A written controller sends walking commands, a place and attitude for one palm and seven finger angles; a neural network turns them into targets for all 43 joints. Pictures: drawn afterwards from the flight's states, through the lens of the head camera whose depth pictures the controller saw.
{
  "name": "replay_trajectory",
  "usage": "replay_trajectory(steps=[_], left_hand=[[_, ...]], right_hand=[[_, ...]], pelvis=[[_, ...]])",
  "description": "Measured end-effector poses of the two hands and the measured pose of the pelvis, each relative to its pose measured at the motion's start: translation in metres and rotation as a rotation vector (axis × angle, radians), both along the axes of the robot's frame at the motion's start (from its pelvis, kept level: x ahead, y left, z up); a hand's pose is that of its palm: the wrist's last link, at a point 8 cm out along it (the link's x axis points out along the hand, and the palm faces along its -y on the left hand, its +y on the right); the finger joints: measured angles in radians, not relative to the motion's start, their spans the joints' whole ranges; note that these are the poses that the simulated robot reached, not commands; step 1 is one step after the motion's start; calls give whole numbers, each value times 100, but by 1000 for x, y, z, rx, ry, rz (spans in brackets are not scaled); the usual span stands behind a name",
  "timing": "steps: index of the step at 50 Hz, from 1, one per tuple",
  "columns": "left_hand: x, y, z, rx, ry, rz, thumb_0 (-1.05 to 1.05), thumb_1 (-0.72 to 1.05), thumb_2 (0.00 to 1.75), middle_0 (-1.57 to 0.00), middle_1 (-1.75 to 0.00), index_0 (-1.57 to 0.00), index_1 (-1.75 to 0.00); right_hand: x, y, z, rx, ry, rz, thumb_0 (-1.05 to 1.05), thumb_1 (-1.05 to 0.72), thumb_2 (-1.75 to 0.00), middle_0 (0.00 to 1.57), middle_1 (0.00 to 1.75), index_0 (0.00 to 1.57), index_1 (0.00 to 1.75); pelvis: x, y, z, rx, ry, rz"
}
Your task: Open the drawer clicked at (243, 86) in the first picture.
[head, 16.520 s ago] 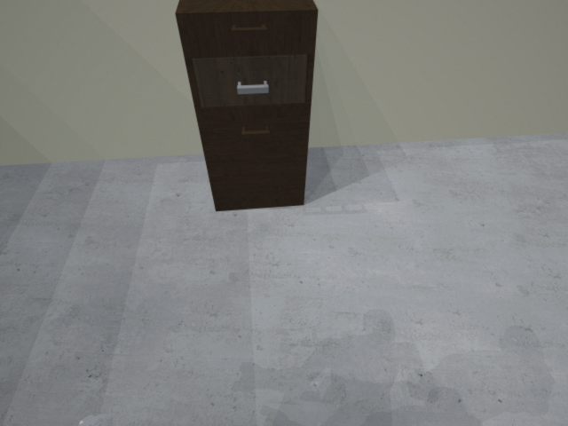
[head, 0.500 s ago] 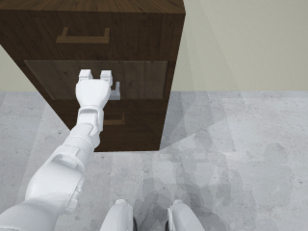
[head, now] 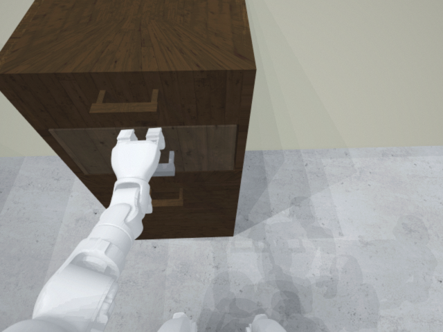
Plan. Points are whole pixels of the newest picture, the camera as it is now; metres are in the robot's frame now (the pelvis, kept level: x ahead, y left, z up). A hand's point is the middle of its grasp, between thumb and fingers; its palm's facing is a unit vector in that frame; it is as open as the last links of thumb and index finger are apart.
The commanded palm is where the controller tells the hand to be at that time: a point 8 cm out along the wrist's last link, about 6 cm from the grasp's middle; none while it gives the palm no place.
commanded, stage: lift the fingers back up to retry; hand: left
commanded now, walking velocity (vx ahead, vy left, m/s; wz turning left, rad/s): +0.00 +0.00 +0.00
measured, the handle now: (151, 162) +0.48 +0.15 -0.06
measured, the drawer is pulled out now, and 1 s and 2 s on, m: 0.00 0.00 0.00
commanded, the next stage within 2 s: re-aim the fingers above the handle in 0.26 s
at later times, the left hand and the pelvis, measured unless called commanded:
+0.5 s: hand (141, 171) +0.42 +0.15 +0.00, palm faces +0.00 -0.05 -1.00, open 13.9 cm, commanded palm +0.40 +0.15 +0.06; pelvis +0.02 -0.01 +0.01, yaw +1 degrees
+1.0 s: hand (136, 172) +0.42 +0.16 +0.00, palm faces +0.00 -0.04 -1.00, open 13.9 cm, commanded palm +0.40 +0.16 +0.06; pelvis +0.01 -0.01 +0.01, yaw +0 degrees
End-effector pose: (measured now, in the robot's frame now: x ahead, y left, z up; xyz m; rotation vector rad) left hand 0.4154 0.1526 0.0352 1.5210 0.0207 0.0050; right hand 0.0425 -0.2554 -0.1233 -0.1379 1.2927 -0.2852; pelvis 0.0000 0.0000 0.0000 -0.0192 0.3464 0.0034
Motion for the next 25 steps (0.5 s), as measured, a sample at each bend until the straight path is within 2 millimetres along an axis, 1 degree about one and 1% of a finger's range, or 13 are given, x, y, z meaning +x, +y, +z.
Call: replay_trajectory(steps=[7,10,18,22,25], left_hand=[[0,3,22,-3,-9,3,0,-49,30,-34,-121,-36,-122],[-1,5,27,-2,-3,13,0,-49,30,-34,-121,-35,-121],[-8,6,23,-10,23,-13,-1,-49,30,-32,-120,-33,-120],[-12,3,22,-9,1,-35,-1,-49,30,-32,-120,-32,-120],[-12,2,19,2,-11,-33,-1,-49,30,-32,-120,-32,-120]], right_hand=[[27,-3,12,8,-40,10,1,-91,-90,20,30,20,30],[40,-4,17,11,-61,26,1,-91,-90,20,30,20,30],[70,-8,23,4,-124,62,1,-91,-90,20,30,20,30],[77,-7,21,7,-139,75,1,-91,-90,20,30,20,30],[77,-6,18,15,-136,80,1,-91,-90,20,30,20,30]], pelvis=[[14,-2,13,6,-36,0],[18,-4,16,9,-47,3],[22,-6,17,12,-53,10],[21,-6,14,11,-49,15],[19,-7,12,11,-45,18]])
